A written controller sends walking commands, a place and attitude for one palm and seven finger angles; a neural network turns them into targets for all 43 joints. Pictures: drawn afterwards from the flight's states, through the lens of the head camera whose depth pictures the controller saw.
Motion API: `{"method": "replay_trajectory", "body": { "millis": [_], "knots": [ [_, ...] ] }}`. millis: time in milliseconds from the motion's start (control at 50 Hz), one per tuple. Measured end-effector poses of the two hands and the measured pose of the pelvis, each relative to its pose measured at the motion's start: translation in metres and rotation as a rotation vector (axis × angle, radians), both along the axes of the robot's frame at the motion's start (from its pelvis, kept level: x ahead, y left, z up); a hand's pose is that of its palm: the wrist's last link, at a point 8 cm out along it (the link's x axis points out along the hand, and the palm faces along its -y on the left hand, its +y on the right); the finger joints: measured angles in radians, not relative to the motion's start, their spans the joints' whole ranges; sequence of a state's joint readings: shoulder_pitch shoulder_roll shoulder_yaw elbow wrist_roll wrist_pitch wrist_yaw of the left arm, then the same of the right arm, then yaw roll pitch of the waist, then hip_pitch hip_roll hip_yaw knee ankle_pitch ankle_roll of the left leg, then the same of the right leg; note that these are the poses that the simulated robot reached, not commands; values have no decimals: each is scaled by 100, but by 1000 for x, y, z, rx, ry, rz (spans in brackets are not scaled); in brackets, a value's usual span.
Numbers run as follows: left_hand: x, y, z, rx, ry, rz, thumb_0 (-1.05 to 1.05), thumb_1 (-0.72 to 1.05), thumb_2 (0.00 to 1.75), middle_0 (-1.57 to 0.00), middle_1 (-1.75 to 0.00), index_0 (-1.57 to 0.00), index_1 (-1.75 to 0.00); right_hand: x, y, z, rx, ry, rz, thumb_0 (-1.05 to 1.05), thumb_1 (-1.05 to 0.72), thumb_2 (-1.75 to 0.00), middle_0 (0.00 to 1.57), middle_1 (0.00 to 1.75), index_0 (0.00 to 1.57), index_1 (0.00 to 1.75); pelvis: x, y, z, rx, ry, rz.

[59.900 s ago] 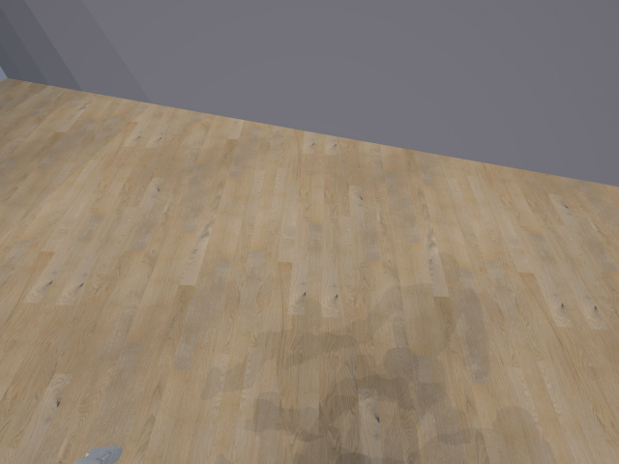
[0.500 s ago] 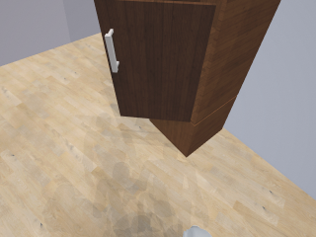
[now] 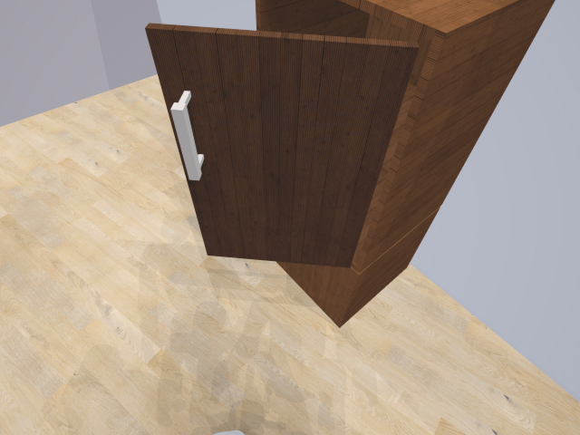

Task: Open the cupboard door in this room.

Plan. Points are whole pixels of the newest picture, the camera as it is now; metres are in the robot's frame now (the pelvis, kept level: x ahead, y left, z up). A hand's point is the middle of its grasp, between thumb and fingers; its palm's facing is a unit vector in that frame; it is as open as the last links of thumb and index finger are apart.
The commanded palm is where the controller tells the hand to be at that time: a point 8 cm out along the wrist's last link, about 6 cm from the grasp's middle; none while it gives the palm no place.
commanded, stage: come to a stop and stand still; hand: left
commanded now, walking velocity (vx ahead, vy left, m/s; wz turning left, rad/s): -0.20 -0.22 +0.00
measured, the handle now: (190, 137) +0.56 +0.21 +0.08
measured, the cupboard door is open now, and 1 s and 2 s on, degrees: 45 45 45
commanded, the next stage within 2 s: look again from close up in 0.68 s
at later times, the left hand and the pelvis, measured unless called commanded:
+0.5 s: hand out of the picture +0.01 +0.14 -0.16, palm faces +0.00 -0.98 -0.21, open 7.4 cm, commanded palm none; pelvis -0.03 -0.04 +0.01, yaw -1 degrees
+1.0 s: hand out of the picture -0.02 +0.14 -0.17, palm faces -0.02 -0.98 -0.20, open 7.3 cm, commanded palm none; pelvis -0.04 -0.03 +0.01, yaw -2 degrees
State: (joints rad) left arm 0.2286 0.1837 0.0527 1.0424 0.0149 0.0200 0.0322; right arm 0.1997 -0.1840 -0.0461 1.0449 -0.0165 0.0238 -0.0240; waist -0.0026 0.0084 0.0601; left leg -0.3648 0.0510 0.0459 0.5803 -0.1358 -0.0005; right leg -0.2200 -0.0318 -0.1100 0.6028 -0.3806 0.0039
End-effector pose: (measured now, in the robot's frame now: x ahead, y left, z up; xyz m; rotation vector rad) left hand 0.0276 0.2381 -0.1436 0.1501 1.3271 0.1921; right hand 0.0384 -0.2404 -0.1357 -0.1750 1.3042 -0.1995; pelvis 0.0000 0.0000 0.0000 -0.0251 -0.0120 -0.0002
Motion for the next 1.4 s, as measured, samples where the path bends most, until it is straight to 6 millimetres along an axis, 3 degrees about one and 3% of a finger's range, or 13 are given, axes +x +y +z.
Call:
{"method": "replay_trajectory", "body": {
  "millis": [100, 220, 320, 380, 460, 560, 680, 860, 1100, 1400],
  "knots": [
    [-2, 14, -4, 8, 43, 6, 0, 92, 90, -20, -29, -20, -30, 30, 6, 10, -34, -69, 38, 1, -92, -90, 19, 30, 20, 30, -2, 4, 1, 8, 13, -11],
    [-4, 10, 7, 9, 36, -17, 1, 92, 90, -20, -29, -20, -30, 38, 1, 17, -28, -119, 42, 0, -91, -90, 20, 30, 20, 30, -14, -2, 7, 2, 33, -31],
    [-8, -7, 14, 24, 3, -46, 1, 91, 90, -20, -29, -20, -30, 21, -17, 7, 6, -116, 17, 0, -91, -90, 20, 30, 20, 30, -24, -18, 5, 12, 35, -31],
    [-17, -21, 14, 35, -3, -53, 1, 91, 90, -20, -29, -20, -30, 1, -31, -2, 27, -74, -8, 0, -91, -90, 20, 30, 20, 30, -28, -29, 2, 26, 28, -23],
    [-25, -41, 18, 8, 9, -51, 1, 91, 90, -20, -29, -20, -30, -25, -39, 1, 31, 5, -28, 0, -91, -90, 20, 30, 20, 30, -27, -36, 9, 31, 24, -15],
    [-28, -53, 6, -27, 29, -47, 1, 93, 90, -20, -30, -20, -30, -54, -39, 1, 12, 69, -43, 0, -91, -90, 19, 30, 20, 30, -24, -39, 6, 11, 24, -8],
    [-31, -57, 8, -38, 44, -32, 1, 94, 90, -20, -30, -20, -30, -76, -28, 5, 32, 132, -36, 0, -91, -90, 19, 30, 20, 30, -25, -45, 13, 22, 12, -13],
    [-43, -60, 13, -10, 42, -72, 1, 92, 90, -20, -30, -20, -30, -77, -22, 0, 59, 90, -40, 1, -92, -90, 20, 30, 20, 30, -30, -42, 12, 10, 8, -32],
    [-61, -42, 8, -29, -18, -72, 1, 91, 90, -20, -30, -20, -30, -65, -15, 9, 25, -49, 3, 1, -92, -90, 19, 30, 20, 30, -52, -25, 9, 16, -27, -22],
    [-111, -26, 5, -46, 69, -34, 1, 91, 90, -20, -29, -20, -30, -91, 0, 14, 23, 18, 26, 0, -91, -90, 20, 30, 20, 30, -62, -13, 12, 13, -5, -5]
  ]
}}
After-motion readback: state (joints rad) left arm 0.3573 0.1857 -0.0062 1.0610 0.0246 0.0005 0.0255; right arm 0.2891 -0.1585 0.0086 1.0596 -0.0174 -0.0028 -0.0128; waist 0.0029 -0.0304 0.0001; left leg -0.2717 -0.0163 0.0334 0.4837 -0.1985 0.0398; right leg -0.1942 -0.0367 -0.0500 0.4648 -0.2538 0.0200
